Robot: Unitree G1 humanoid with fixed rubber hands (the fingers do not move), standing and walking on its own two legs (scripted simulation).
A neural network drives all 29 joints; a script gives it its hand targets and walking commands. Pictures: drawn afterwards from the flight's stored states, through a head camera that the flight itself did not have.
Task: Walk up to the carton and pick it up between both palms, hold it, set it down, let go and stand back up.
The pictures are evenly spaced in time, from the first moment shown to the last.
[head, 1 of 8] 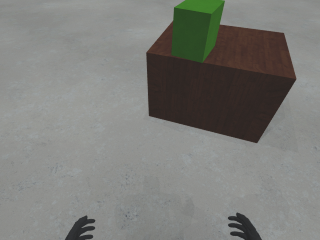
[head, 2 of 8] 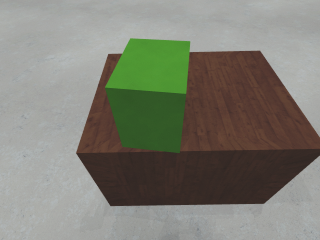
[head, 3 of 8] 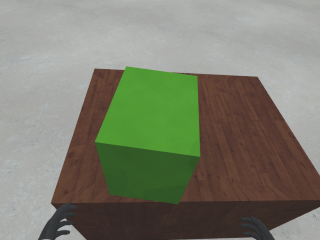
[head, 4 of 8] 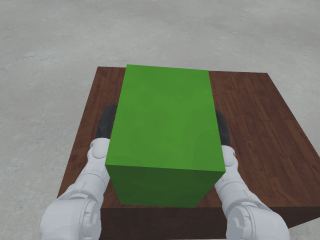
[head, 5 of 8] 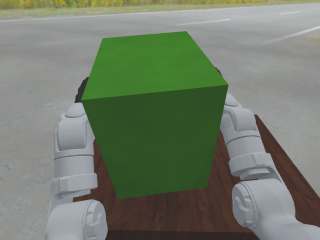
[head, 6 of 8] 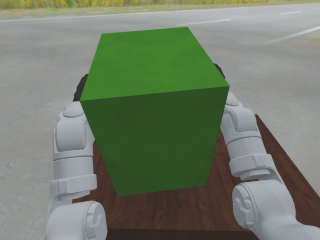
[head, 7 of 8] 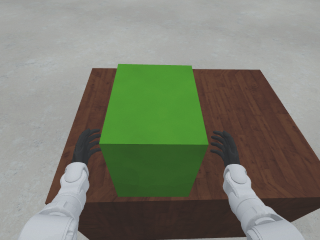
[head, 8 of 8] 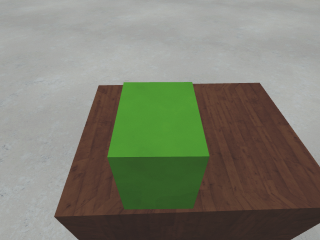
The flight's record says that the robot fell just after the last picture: no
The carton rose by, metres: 0.26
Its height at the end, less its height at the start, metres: +0.00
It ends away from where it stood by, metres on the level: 0.03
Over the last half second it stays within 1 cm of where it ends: yes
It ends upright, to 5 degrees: yes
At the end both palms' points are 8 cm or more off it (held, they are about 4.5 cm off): yes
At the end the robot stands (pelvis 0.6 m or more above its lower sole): yes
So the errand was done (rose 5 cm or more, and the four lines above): yes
